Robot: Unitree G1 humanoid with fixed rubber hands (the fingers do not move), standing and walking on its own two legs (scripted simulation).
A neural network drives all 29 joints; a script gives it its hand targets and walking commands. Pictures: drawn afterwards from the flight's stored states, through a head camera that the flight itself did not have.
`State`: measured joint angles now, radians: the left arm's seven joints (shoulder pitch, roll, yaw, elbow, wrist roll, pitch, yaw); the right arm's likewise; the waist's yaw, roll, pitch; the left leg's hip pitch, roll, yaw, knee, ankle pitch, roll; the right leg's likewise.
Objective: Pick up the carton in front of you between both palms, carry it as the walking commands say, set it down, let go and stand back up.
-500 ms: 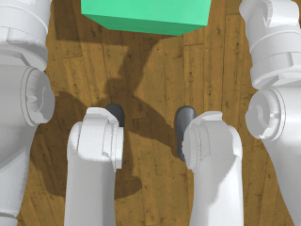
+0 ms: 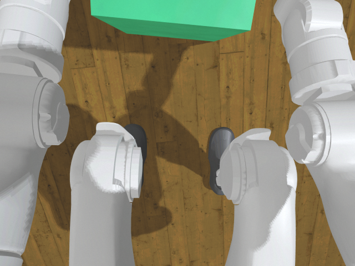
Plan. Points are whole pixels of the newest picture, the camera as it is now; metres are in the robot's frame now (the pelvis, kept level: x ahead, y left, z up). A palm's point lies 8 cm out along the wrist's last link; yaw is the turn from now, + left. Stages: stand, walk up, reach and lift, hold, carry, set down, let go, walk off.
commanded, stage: reach and lift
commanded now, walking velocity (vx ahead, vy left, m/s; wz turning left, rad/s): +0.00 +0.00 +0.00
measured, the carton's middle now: out of the picture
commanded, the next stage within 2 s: none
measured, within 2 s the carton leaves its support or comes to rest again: leaves its support in 0.46 s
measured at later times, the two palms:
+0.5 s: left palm out of the picture +0.56 +0.18 -0.16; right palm out of the picture +0.57 -0.11 -0.16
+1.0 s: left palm out of the picture +0.50 +0.18 +0.04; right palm out of the picture +0.51 -0.12 +0.05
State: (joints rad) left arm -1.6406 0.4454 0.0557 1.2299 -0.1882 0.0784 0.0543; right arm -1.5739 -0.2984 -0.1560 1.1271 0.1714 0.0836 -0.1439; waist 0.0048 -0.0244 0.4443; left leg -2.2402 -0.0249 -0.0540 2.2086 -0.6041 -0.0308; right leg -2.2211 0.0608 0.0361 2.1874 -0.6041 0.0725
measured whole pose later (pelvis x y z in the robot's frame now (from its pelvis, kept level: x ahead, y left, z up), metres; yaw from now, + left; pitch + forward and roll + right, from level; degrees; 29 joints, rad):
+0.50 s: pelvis +0.01 +0.00 +0.00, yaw +0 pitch +37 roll -2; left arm -1.49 0.32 0.14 0.93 -0.09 0.27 0.12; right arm -1.44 -0.19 -0.28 0.85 0.09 0.26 -0.20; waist 0.02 -0.04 0.39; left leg -2.23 -0.05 -0.06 2.23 -0.63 -0.04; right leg -2.22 0.10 0.06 2.22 -0.63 0.09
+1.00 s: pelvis -0.02 -0.01 +0.11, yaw +2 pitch +44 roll -1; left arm -1.23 0.09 0.48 0.80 0.27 0.40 0.00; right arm -1.19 0.01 -0.57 0.71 -0.25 0.38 -0.07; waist 0.00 -0.02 -0.09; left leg -2.08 -0.10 -0.11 1.77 -0.46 -0.07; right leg -2.06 0.13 0.10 1.77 -0.48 0.09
